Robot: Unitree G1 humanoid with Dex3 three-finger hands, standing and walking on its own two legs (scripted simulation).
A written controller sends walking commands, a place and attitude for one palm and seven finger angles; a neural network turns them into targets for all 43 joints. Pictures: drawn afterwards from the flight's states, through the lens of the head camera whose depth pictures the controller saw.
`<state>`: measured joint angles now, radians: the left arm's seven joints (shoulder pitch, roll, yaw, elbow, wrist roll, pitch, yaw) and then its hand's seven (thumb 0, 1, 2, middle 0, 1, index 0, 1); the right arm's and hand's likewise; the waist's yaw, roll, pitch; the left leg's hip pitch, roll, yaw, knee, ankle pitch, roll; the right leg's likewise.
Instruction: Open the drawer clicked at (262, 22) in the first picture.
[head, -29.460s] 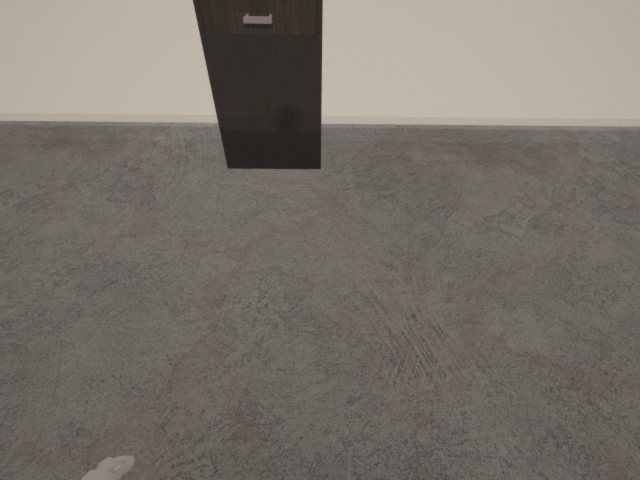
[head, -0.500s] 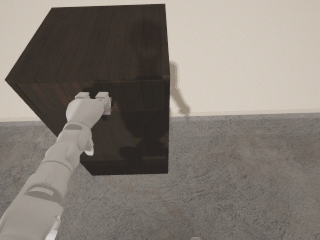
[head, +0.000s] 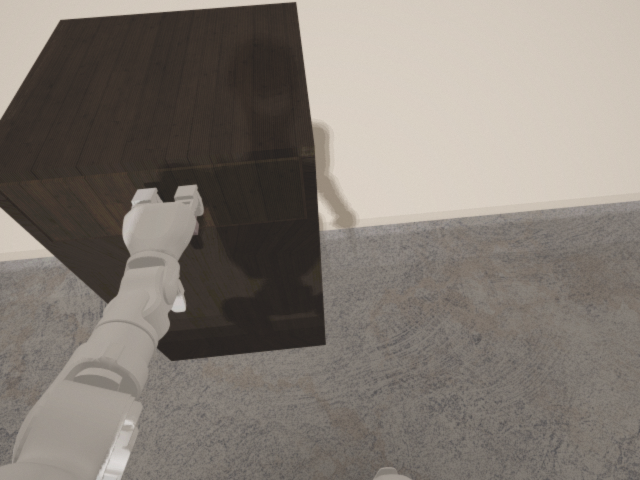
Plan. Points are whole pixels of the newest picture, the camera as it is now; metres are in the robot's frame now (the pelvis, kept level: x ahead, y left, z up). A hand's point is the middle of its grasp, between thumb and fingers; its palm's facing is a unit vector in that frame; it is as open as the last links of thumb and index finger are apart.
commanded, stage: lower the fingers behind the handle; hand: left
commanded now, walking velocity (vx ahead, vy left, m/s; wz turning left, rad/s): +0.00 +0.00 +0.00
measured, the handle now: (163, 218) +0.49 +0.25 -0.01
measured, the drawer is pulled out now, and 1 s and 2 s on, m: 0.00 0.00 0.07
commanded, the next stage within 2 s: close the thumb around the handle in 0.60 s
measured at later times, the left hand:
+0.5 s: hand (183, 257) +0.43 +0.21 -0.02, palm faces -0.05 +0.01 -1.00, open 14.1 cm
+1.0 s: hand (185, 259) +0.43 +0.21 -0.03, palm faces -0.03 -0.02 -1.00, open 11.4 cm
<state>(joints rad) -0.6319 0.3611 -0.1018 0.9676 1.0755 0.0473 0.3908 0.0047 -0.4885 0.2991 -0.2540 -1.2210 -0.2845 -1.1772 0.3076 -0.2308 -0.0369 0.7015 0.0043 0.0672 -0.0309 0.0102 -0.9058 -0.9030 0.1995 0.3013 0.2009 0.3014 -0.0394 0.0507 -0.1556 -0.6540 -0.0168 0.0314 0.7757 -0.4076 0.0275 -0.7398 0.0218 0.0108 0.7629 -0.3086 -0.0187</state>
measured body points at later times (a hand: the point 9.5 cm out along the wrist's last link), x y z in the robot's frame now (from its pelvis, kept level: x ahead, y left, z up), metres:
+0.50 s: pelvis +0.00 +0.00 -0.01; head +0.08 -0.02 +0.43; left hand +0.42 +0.21 +0.04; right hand +0.09 -0.26 -0.15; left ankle -0.03 +0.10 -0.70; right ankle +0.03 -0.11 -0.70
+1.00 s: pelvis +0.01 +0.00 -0.01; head +0.10 -0.01 +0.43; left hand +0.43 +0.21 +0.03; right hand +0.08 -0.26 -0.15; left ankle -0.03 +0.10 -0.70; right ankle +0.03 -0.11 -0.70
